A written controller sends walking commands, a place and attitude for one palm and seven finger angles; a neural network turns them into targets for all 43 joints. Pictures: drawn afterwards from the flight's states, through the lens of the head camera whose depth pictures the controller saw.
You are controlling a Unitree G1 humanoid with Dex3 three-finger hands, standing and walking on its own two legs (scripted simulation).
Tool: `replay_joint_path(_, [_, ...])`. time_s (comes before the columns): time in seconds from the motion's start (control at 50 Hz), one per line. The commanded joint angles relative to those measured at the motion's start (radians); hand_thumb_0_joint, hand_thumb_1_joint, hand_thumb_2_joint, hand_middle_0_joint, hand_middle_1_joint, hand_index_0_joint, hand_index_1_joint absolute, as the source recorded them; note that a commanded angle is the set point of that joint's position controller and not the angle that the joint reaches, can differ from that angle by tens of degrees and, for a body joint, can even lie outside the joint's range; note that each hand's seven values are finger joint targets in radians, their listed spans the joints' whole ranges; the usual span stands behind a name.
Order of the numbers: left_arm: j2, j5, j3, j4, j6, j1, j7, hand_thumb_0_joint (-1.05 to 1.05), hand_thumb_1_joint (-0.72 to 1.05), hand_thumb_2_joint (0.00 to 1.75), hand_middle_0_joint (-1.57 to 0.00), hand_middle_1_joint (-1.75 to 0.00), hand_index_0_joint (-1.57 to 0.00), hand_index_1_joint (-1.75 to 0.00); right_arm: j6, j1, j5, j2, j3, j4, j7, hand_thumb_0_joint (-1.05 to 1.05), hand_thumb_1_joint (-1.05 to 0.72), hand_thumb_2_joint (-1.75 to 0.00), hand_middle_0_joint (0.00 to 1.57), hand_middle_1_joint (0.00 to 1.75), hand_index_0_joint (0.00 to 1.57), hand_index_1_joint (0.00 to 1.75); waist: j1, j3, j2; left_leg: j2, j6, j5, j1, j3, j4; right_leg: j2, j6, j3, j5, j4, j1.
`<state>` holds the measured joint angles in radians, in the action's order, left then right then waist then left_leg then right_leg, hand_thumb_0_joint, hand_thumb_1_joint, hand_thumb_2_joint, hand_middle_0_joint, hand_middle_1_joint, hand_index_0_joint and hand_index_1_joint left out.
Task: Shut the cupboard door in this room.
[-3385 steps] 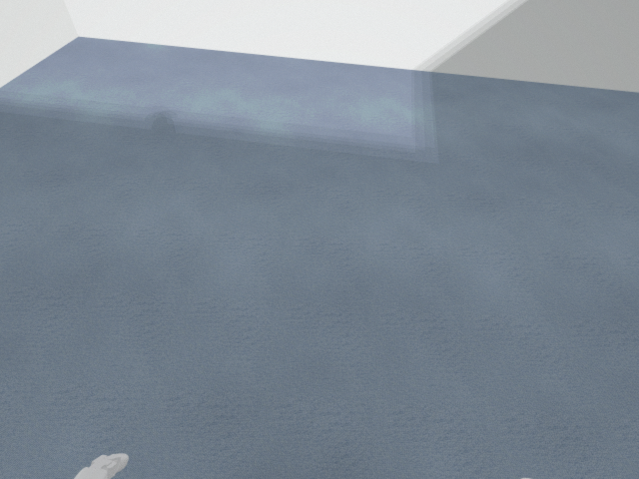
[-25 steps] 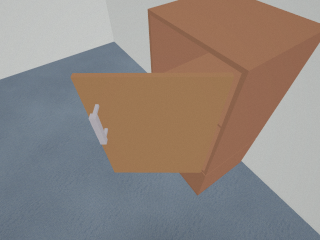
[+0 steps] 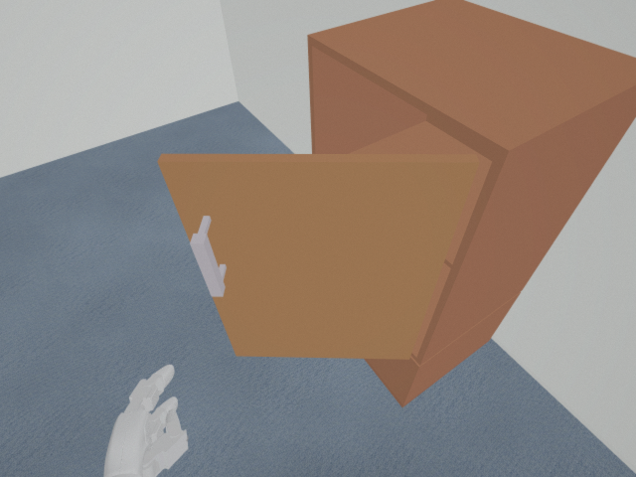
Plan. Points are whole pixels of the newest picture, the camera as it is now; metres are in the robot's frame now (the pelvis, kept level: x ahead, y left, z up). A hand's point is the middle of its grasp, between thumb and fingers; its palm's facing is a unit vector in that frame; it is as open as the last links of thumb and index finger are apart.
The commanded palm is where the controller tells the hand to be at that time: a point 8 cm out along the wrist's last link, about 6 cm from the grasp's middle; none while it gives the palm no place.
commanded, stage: raise the hand and make a fist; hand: left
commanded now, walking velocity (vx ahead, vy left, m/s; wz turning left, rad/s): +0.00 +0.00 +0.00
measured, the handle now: (211, 257) +0.44 +0.19 +0.00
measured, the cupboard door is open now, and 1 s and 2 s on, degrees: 55 55 55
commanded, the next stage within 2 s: bring the fist close to the handle in 1.76 s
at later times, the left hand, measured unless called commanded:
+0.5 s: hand (182, 472) +0.14 +0.17 -0.02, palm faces -0.10 -0.99 -0.05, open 5.0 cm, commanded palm +0.11 +0.24 -0.03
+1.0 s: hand (156, 452) +0.16 +0.20 -0.02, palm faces -0.01 -1.00 -0.03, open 3.2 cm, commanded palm +0.14 +0.26 -0.01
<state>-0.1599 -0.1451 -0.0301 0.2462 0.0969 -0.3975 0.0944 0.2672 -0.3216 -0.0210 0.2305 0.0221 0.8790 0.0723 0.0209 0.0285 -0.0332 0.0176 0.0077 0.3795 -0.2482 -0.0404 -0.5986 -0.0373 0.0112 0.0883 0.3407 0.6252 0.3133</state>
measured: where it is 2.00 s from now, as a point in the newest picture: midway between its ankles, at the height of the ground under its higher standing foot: outside the picture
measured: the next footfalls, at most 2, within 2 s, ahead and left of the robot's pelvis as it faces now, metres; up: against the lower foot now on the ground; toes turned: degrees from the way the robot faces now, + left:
none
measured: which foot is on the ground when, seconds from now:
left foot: down 0.00-1.00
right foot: down 0.00-1.00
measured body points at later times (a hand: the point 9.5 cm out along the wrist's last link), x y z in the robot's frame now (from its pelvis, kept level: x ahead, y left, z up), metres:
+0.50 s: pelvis -0.09 +0.01 -0.10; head -0.02 +0.01 +0.34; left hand +0.14 +0.22 -0.02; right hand +0.13 -0.19 -0.17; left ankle -0.04 +0.12 -0.73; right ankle -0.01 -0.11 -0.73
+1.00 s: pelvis -0.05 +0.03 -0.07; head +0.01 +0.04 +0.37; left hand +0.16 +0.26 -0.02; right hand +0.14 -0.21 -0.13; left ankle -0.04 +0.12 -0.73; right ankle -0.01 -0.11 -0.73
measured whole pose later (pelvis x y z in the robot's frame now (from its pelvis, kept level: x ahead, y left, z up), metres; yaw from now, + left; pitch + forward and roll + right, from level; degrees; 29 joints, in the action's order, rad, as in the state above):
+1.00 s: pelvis -0.05 +0.03 -0.07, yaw +1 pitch +14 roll -2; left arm -0.25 -0.24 -0.09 -0.14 0.32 -0.43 -0.19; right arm 0.20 -0.25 -0.02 0.24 0.00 0.45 0.05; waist 0.00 0.12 -0.01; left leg 0.01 -0.03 0.55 -0.85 0.00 -1.15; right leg -0.05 -0.01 0.08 0.46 1.09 0.87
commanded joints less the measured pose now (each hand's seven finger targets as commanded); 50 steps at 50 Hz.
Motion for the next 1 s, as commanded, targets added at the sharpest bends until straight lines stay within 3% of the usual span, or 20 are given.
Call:
replay_joint_path(0.0, [0.056,-0.029,-0.031,-0.006,0.227,-0.188,-0.106,0.0,0.9,0.9,-0.35,-0.46,-0.35,-0.46,0.093,0.123,0.012,0.108,0.055,-0.259,-0.032,0.0,-0.9,-0.9,0.2,0.3,0.2,0.3,-0.036,-0.068,0.326,-0.028,0.0,-0.29,-0.285,0.053,-0.081,0.007,-0.012,0.007,-0.283,0.054,0.167])
replay_joint_path(0.04, [0.04,-0.07,-0.103,0.01,0.384,-0.309,-0.224,0.0,0.9,0.9,-0.38,-0.5,-0.38,-0.5,0.078,0.142,0.024,0.106,0.073,-0.3,-0.058,0.0,-0.9,-0.9,0.2,0.3,0.2,0.3,-0.083,0.015,0.404,-0.045,0.015,-0.211,-0.41,0.037,-0.169,0.0,-0.015,-0.027,-0.29,0.144,0.173])
replay_joint_path(0.06, [0.018,-0.086,-0.124,-0.006,0.462,-0.319,-0.29,0.0,0.9,0.9,-0.4,-0.52,-0.4,-0.52,0.071,0.155,0.027,0.11,0.079,-0.324,-0.07,0.0,-0.9,-0.9,0.2,0.3,0.2,0.3,-0.094,0.071,0.379,-0.053,0.02,-0.194,-0.452,0.027,-0.217,-0.008,-0.012,-0.054,-0.317,0.191,0.165])
replay_joint_path(0.1, [-0.067,-0.084,-0.188,-0.001,0.563,-0.283,-0.392,0.0,0.9,0.9,-0.44,-0.56,-0.44,-0.56,0.05,0.177,0.024,0.122,0.088,-0.38,-0.093,0.0,-0.9,-0.9,0.2,0.3,0.2,0.3,-0.108,0.149,0.2,-0.064,0.022,-0.185,-0.515,0.011,-0.304,-0.022,0.016,-0.089,-0.322,0.282,0.187])
replay_joint_path(0.16, [-0.134,-0.081,-0.196,-0.194,0.565,-0.109,-0.412,0.0,0.9,0.9,-0.49,-0.62,-0.49,-0.62,0.032,0.221,0.018,0.125,0.08,-0.48,-0.091,0.0,-0.9,-0.9,0.2,0.3,0.2,0.3,-0.118,0.248,-0.068,-0.071,-0.001,-0.118,-0.546,-0.02,-0.37,-0.007,0.036,-0.108,-0.121,0.349,0.299])
replay_joint_path(0.26, [-0.145,-0.126,-0.148,-0.64,0.63,0.212,-0.319,0.0,0.9,0.9,-0.58,-0.72,-0.58,-0.72,0.042,0.182,0.022,0.119,0.061,-0.521,-0.061,0.0,-0.9,-0.9,0.2,0.3,0.2,0.3,-0.022,0.393,-0.145,-0.04,-0.027,0.013,-0.528,0.043,-0.459,0.018,0.024,-0.12,0.12,0.368,0.46])
replay_joint_path(0.28, [-0.131,-0.127,-0.108,-0.713,0.644,0.29,-0.31,0.0,0.9,0.9,-0.6,-0.74,-0.6,-0.74,0.046,0.177,0.024,0.125,0.053,-0.514,-0.05,0.0,-0.9,-0.9,0.2,0.3,0.2,0.3,0.017,0.392,-0.089,-0.029,-0.033,0.038,-0.532,0.065,-0.472,0.03,0.023,-0.112,0.143,0.381,0.502])
replay_joint_path(0.34, [-0.089,-0.117,-0.008,-0.659,0.612,0.226,-0.337,0.0,0.9,0.9,-0.66,-0.8,-0.66,-0.8,0.056,0.149,0.016,0.148,0.042,-0.5,-0.027,0.0,-0.9,-0.9,0.2,0.3,0.2,0.3,0.055,0.319,-0.035,-0.018,-0.037,0.128,-0.601,0.084,-0.49,0.035,0.02,-0.111,0.233,0.367,0.546])
replay_joint_path(0.4, [-0.13,-0.097,-0.014,-0.484,0.455,0.145,-0.387,0.0,0.9,0.9,-0.71,-0.86,-0.71,-0.86,0.04,0.132,-0.006,0.157,0.028,-0.504,-0.007,0.0,-0.9,-0.9,0.2,0.3,0.2,0.3,0.05,0.252,0.016,-0.023,-0.035,0.202,-0.675,0.087,-0.473,0.028,0.012,-0.116,0.317,0.32,0.526])
replay_joint_path(0.44, [-0.147,-0.085,-0.044,-0.392,0.307,0.048,-0.401,0.0,0.9,0.9,-0.75,-0.9,-0.75,-0.9,0.016,0.134,-0.024,0.154,0.026,-0.53,-0.002,0.0,-0.9,-0.9,0.2,0.3,0.2,0.3,0.01,0.237,0.076,-0.026,-0.032,0.243,-0.698,0.09,-0.422,0.02,0.005,-0.112,0.365,0.285,0.485])
replay_joint_path(0.48, [-0.187,-0.096,-0.13,-0.355,0.173,-0.03,-0.387,0.0,0.9,0.9,-0.79,-0.94,-0.79,-0.94,-0.015,0.164,-0.036,0.147,0.026,-0.568,0.002,0.0,-0.9,-0.9,0.2,0.3,0.2,0.3,-0.056,0.275,0.092,-0.037,-0.028,0.227,-0.679,0.086,-0.367,0.019,0.005,-0.107,0.369,0.269,0.399])
replay_joint_path(0.52, [-0.199,-0.132,-0.193,-0.465,0.113,-0.024,-0.342,0.0,0.9,0.9,-0.82,-0.98,-0.82,-0.98,-0.037,0.184,-0.036,0.126,0.02,-0.608,0.004,0.0,-0.9,-0.9,0.2,0.3,0.2,0.3,-0.088,0.316,0.098,-0.047,-0.023,0.19,-0.652,0.075,-0.339,0.013,-0.001,-0.105,0.361,0.254,0.332])
replay_joint_path(0.56, [-0.186,-0.154,-0.236,-0.571,0.139,0.005,-0.262,0.0,0.9,0.9,-0.86,-1.02,-0.86,-1.02,-0.037,0.183,-0.026,0.104,0.013,-0.608,0.006,0.0,-0.9,-0.9,0.2,0.3,0.2,0.3,-0.098,0.322,0.087,-0.041,-0.02,0.141,-0.62,0.077,-0.327,0.022,0.004,-0.082,0.31,0.267,0.32])
replay_joint_path(0.6, [-0.192,-0.146,-0.248,-0.65,0.228,0.034,-0.188,0.0,0.9,0.9,-0.9,-1.06,-0.9,-1.06,-0.021,0.163,-0.009,0.096,0.006,-0.595,0.005,0.0,-0.9,-0.9,0.2,0.3,0.2,0.3,-0.097,0.325,0.04,-0.032,-0.018,0.079,-0.594,0.086,-0.323,0.032,0.016,-0.052,0.223,0.306,0.336])
replay_joint_path(0.66, [-0.131,-0.091,-0.141,-0.607,0.374,0.047,-0.163,0.0,0.9,0.9,-0.95,-1.12,-0.95,-1.12,0.005,0.122,0.013,0.107,0.007,-0.543,-0.017,0.0,-0.9,-0.9,0.2,0.3,0.2,0.3,-0.037,0.252,-0.003,-0.02,-0.013,0.049,-0.575,0.1,-0.344,0.042,0.022,-0.018,0.146,0.365,0.461])
replay_joint_path(0.72, [-0.089,-0.062,-0.017,-0.554,0.437,0.071,-0.236,0.0,0.9,0.9,-1.01,-1.18,-1.01,-1.18,0.03,0.108,0.016,0.14,0.013,-0.521,-0.025,0.0,-0.9,-0.9,0.2,0.3,0.2,0.3,0.015,0.215,-0.034,-0.018,-0.014,0.116,-0.58,0.116,-0.355,0.036,0.024,-0.015,0.168,0.378,0.532])
replay_joint_path(0.8, [-0.151,-0.084,-0.049,-0.494,0.357,0.019,-0.338,0.0,0.9,0.9,-1.08,-1.26,-1.08,-1.26,0.034,0.088,-0.009,0.165,0.025,-0.543,-0.013,0.0,-0.9,-0.9,0.2,0.3,0.2,0.3,0.002,0.24,-0.002,-0.026,-0.02,0.164,-0.583,0.121,-0.324,0.03,0.022,-0.034,0.195,0.329,0.468])
replay_joint_path(0.88, [-0.266,-0.112,-0.229,-0.627,0.297,-0.004,-0.299,0.0,0.9,0.9,-1.15,-1.34,-1.15,-1.34,0.004,0.102,-0.007,0.15,0.028,-0.573,-0.001,0.0,-0.9,-0.9,0.2,0.3,0.2,0.3,-0.074,0.371,-0.044,-0.029,-0.013,-0.023,-0.492,0.111,-0.297,0.044,0.028,-0.014,0.047,0.35,0.343])
replay_joint_path(0.92, [-0.216,-0.135,-0.227,-0.693,0.308,-0.021,-0.258,0.0,0.9,0.9,-1.19,-1.38,-1.19,-1.38,-0.009,0.099,-0.003,0.124,0.023,-0.579,-0.005,0.0,-0.9,-0.9,0.2,0.3,0.2,0.3,-0.081,0.388,-0.086,-0.027,0.0,-0.156,-0.433,0.104,-0.3,0.045,0.028,0.0,-0.062,0.366,0.317])
replay_joint_path(0.98, [-0.156,-0.133,-0.183,-0.654,0.328,-0.02,-0.228,0.0,0.9,0.9,-1.24,-1.44,-1.24,-1.44,-0.026,0.083,0.006,0.118,0.018,-0.564,-0.014,0.0,-0.9,-0.9,0.2,0.3,0.2,0.3,-0.052,0.336,-0.053,-0.02,0.005,-0.256,-0.431,0.103,-0.328,0.054,0.025,0.011,-0.135,0.372,0.338])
